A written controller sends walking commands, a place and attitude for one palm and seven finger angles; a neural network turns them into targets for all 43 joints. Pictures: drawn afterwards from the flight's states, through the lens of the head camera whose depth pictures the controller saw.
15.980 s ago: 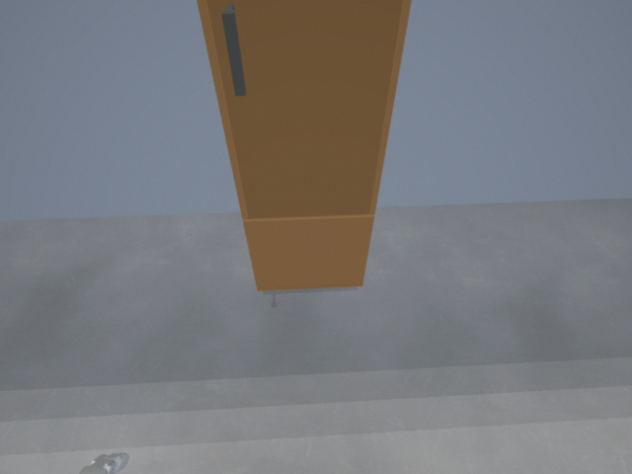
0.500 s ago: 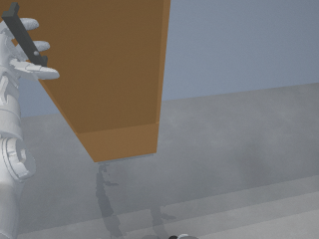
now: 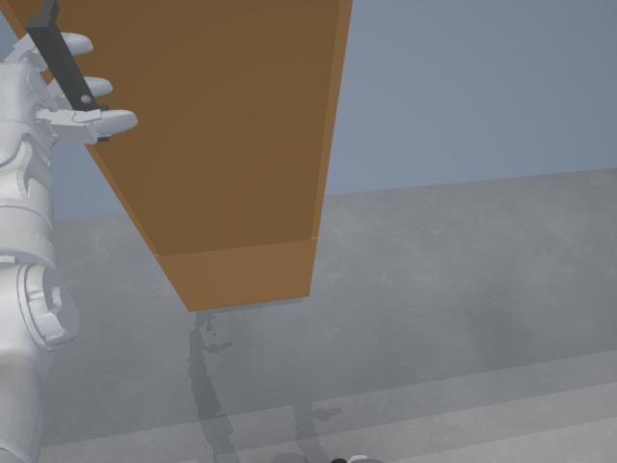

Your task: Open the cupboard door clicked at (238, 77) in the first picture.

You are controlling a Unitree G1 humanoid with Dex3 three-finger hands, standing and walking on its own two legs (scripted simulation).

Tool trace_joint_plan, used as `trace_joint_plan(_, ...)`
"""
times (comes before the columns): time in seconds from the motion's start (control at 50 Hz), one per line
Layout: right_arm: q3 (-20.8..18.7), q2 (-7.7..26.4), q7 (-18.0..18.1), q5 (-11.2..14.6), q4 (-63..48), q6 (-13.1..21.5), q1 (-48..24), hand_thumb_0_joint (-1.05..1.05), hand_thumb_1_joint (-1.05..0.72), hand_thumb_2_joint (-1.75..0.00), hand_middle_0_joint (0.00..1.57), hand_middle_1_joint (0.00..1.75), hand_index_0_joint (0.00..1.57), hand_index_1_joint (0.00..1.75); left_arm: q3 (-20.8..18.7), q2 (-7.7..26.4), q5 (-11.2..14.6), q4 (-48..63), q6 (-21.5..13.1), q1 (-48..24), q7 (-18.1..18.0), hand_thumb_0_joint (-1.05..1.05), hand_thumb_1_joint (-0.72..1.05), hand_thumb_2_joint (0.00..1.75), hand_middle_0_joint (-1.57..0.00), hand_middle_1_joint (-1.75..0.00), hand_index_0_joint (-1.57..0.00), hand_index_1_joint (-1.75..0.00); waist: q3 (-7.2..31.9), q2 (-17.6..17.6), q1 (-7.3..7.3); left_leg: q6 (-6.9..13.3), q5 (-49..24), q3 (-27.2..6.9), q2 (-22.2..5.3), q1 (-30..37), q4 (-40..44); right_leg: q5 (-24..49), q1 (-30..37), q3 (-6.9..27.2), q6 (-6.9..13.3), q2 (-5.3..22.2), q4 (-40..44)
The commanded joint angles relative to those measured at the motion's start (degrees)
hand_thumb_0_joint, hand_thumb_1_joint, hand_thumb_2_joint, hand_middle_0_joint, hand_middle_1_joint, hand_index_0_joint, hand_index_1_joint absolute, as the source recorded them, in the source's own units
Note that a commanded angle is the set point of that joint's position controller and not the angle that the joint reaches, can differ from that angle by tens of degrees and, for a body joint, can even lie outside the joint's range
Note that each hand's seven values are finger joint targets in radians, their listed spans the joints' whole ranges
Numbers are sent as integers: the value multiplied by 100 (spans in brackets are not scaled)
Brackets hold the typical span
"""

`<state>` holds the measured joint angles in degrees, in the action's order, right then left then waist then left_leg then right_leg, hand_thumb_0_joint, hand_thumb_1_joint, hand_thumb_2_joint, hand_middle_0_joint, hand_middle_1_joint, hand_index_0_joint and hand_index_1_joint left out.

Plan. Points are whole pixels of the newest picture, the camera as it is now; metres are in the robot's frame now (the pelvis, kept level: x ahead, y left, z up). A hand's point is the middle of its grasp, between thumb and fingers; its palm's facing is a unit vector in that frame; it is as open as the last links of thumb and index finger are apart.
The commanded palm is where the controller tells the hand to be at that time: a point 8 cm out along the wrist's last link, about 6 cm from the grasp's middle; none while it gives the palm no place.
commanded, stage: close the thumb around the handle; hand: left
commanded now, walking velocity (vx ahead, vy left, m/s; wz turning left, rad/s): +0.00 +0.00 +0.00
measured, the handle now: (77, 76) +0.55 +0.25 +0.16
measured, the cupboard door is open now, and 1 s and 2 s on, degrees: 0 6 22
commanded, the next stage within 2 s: pull the door open along its arc in 0.44 s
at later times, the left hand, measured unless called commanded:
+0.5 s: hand (92, 99) +0.50 +0.22 +0.17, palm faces +0.08 -1.00 +0.01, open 5.4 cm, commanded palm +0.48 +0.27 +0.16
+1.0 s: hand (93, 121) +0.47 +0.21 +0.17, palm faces +0.07 -1.00 +0.02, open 5.6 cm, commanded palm +0.45 +0.26 +0.16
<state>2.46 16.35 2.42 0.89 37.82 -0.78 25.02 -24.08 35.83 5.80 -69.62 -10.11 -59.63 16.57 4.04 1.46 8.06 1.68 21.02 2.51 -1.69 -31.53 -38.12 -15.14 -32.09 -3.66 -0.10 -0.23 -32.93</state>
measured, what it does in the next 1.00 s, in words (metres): stands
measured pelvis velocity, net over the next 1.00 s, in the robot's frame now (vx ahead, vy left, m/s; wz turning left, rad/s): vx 0.01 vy -0.01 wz -0.02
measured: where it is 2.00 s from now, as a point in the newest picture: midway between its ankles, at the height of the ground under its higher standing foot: outside the picture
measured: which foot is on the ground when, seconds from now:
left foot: down 0.00-1.00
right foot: down 0.00-1.00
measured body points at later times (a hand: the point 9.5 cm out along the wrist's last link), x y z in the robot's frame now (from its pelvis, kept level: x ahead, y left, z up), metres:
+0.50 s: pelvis +0.00 -0.01 +0.00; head +0.08 +0.00 +0.44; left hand +0.49 +0.28 +0.17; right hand +0.01 -0.28 -0.11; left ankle -0.03 +0.09 -0.72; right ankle +0.00 -0.13 -0.72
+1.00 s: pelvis +0.01 -0.01 +0.01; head +0.06 -0.01 +0.45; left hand +0.46 +0.27 +0.17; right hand +0.06 -0.27 -0.11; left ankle -0.03 +0.09 -0.72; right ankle +0.00 -0.13 -0.72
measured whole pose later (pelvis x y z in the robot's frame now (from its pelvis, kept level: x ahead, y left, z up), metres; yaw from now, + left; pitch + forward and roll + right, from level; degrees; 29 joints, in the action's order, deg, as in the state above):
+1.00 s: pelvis +0.01 -0.01 +0.01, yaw -1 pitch +10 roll -1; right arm 1.8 16.2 2.5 2.6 35.1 -1.2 21.7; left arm -24.7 28.1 9.5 -49.8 -3.8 -43.3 15.5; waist 4.5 2.4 5.1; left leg 1.1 20.6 3.8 -2.1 -23.7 -34.3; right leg -15.3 -25.7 -2.3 0.4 -0.9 -31.0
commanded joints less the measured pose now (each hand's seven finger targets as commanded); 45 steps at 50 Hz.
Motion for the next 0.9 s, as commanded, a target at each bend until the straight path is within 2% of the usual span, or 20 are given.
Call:
trace_joint_plan(0.0,-390,1049,47,-52,-317,138,854,0,-90,-90,20,30,20,30,-175,1518,69,1437,-417,-2842,-16,0,28,64,-36,-128,-36,-128,2475,725,76,-79,-3114,-529,-52,1764,212,2144,899,124,132,-176,16)
trace_joint_plan(0.06,-397,1003,21,-35,-353,139,785,0,-90,-90,20,30,20,30,-89,1362,90,1512,-419,-2682,15,0,45,71,-37,-130,-37,-130,2491,702,51,-62,-3116,-449,-46,1752,203,2294,1007,155,104,-180,29)
trace_joint_plan(0.08,-394,1014,26,-24,-356,129,783,0,-90,-90,20,30,20,30,-176,1461,88,1399,-401,-2520,14,0,51,73,-37,-131,-37,-131,2359,512,6,-57,-3011,-464,-49,1606,235,2237,1055,133,115,-181,33)
trace_joint_plan(0.14,-381,1001,33,-16,-372,120,730,0,-90,-90,20,30,20,30,-124,1407,86,1425,-370,-2617,-20,0,68,80,-38,-133,-38,-133,2228,692,38,-51,-2887,-441,-39,1585,269,2159,970,140,115,-175,51)
trace_joint_plan(0.16,-385,1021,38,-16,-359,126,757,0,-90,-90,20,30,20,30,-194,1510,81,1387,-360,-2638,-43,0,73,83,-39,-133,-39,-133,2191,481,59,-41,-2744,-454,-42,1512,286,2107,1003,136,107,-177,64)
trace_joint_plan(0.18,-386,1023,44,-13,-395,134,737,0,-90,-90,20,30,20,30,-249,1562,79,1391,-351,-2569,-66,0,79,85,-39,-134,-39,-134,2225,421,19,-16,-2648,-410,-21,1410,300,2150,1122,167,103,-167,64)
trace_joint_plan(0.22,-386,1014,46,-24,-425,145,734,0,-90,-90,20,30,20,30,-320,1698,37,1628,-424,-2686,-93,0,90,90,-40,-135,-40,-135,2522,654,-21,-23,-2835,-413,-5,1562,270,2301,1238,190,113,-153,11)
trace_joint_plan(0.28,-398,988,28,-13,-432,148,710,0,-90,-90,20,30,20,30,-203,1508,44,1670,-447,-2537,-71,0,90,90,-40,-135,-40,-135,2504,637,-22,-38,-3006,-405,-26,1670,253,2378,1219,180,107,-167,24)
trace_joint_plan(0.3,-398,996,32,-18,-435,136,722,0,-90,-90,20,30,20,30,-237,1482,92,1583,-437,-2408,-61,0,90,90,-40,-135,-40,-135,2481,439,-19,-6,-3034,-390,-30,1608,236,2452,1276,181,106,-171,20)
trace_joint_plan(0.38,-380,1029,55,21,-442,127,672,0,-90,-90,20,30,20,30,-332,1717,90,1347,-353,-2360,24,0,90,90,-40,-135,-40,-135,2166,263,-15,42,-2401,-296,22,1178,333,2362,1422,229,87,-137,80)
trace_joint_plan(0.44,-368,1014,86,24,-448,126,642,0,-90,-90,20,30,20,30,-254,1714,46,1402,-361,-2558,34,0,90,90,-40,-135,-40,-135,2229,569,26,33,-2397,-301,37,1260,327,2308,1346,247,94,-116,76)
trace_joint_plan(0.48,-376,999,85,18,-438,143,650,0,-90,-90,20,30,20,30,-89,1522,36,1464,-379,-2660,30,0,90,90,-40,-135,-40,-135,2262,628,70,17,-2415,-347,24,1407,319,2187,1196,223,97,-127,94)
trace_joint_plan(0.54,-366,1044,106,7,-391,139,709,0,-90,-90,20,30,20,30,-255,1726,59,1205,-339,-2628,14,0,90,90,-40,-135,-40,-135,2208,380,98,47,-2296,-337,27,1241,300,2193,1227,253,75,-125,101)
trace_joint_plan(0.6,-379,1027,99,13,-483,147,684,0,-90,-90,20,30,20,30,-220,1567,115,1352,-361,-2286,72,0,90,90,-40,-135,-40,-135,2391,376,-10,49,-2522,-318,39,1322,311,2377,1408,231,98,-121,53)
trace_joint_plan(0.64,-384,1015,80,15,-535,135,634,0,-90,-90,20,30,20,30,-293,1632,138,1619,-379,-2141,103,0,90,90,-40,-135,-40,-135,2634,614,-139,9,-2787,-326,26,1515,297,2486,1480,224,111,-123,17)
trace_joint_plan(0.7,-397,1006,60,44,-651,112,536,0,-90,-90,20,30,20,30,-314,1484,282,1892,-337,-1553,148,0,90,90,-40,-135,-40,-135,2602,362,-261,27,-2986,-304,6,1501,336,2657,1684,203,124,-144,23)
trace_joint_plan(0.78,-427,975,13,116,-836,110,292,0,-90,-90,20,30,20,30,-408,1309,488,2620,-118,-689,156,0,90,90,-40,-135,-40,-135,2532,436,-483,23,-3340,-228,-24,1638,406,2892,1880,208,127,-150,48)
trace_joint_plan(0.8,-439,977,7,128,-892,103,252,0,-90,-90,20,30,20,30,-442,1280,539,2869,-70,-425,148,0,90,90,-40,-135,-40,-135,2545,269,-515,43,-3490,-231,-39,1667,417,2974,1974,191,129,-151,43)
trace_joint_plan(0.84,-446,930,-17,163,-1016,128,55,0,-90,-90,20,30,20,30,-522,1226,617,3514,65,47,112,0,90,90,-40,-135,-40,-135,2605,541,-679,19,-3757,-200,-38,1819,477,3137,2144,215,134,-124,43)
trace_joint_plan(0.88,-441,939,5,164,-919,138,41,0,-90,-90,20,30,20,30,-465,1182,596,3542,245,-421,-1,0,90,90,-40,-135,-40,-135,2206,290,-486,32,-3442,-206,-44,1723,518,2983,1938,185,104,-138,127)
